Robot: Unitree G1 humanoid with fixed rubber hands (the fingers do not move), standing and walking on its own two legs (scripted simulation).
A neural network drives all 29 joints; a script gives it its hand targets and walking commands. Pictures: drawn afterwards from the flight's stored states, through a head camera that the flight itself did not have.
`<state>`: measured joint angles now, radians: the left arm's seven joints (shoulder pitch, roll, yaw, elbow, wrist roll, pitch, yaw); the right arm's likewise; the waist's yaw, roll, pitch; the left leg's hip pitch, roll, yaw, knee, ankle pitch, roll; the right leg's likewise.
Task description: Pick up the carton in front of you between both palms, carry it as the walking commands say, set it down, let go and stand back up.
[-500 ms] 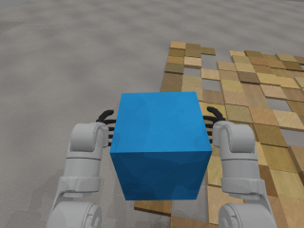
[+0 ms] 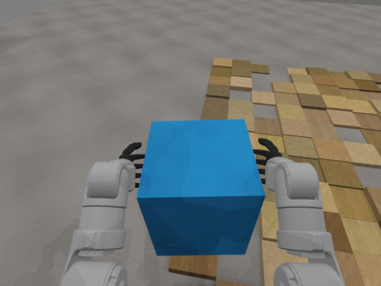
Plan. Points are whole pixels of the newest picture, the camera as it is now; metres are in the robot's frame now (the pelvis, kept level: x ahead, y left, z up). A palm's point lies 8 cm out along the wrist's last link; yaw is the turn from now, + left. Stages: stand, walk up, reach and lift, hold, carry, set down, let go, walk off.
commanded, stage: carry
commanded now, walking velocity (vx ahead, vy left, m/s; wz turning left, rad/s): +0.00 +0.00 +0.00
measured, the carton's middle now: (199, 189) +0.35 +0.00 +0.04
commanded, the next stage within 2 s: none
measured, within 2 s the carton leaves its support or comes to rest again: neither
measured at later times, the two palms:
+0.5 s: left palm (135, 175) +0.32 +0.13 +0.11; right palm (284, 172) +0.33 -0.17 +0.13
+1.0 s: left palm (136, 182) +0.31 +0.13 +0.10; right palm (285, 176) +0.32 -0.17 +0.12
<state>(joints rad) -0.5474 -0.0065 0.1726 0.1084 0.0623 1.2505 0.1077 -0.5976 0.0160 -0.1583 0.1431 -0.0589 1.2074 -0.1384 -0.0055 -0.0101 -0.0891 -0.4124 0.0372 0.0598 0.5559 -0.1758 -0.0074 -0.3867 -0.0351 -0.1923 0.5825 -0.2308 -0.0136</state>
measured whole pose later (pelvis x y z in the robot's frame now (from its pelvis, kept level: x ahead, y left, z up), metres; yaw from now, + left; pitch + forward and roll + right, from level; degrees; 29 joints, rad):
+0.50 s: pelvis -0.01 -0.02 +0.00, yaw +0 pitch +2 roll +1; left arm -0.58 -0.01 0.18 0.15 0.07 1.25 0.11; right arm -0.63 0.01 -0.17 0.18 -0.06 1.21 -0.14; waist 0.00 -0.01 -0.08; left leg -0.42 0.06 0.05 0.54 -0.16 -0.02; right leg -0.39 -0.02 -0.21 0.57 -0.21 0.03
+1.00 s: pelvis -0.02 -0.03 +0.00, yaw +0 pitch +1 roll +1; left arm -0.56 0.00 0.17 0.12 0.07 1.26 0.11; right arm -0.62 0.02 -0.18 0.16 -0.07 1.21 -0.14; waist 0.00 -0.04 -0.07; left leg -0.44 0.06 0.04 0.56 -0.15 -0.04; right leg -0.41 -0.04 -0.23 0.61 -0.22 0.03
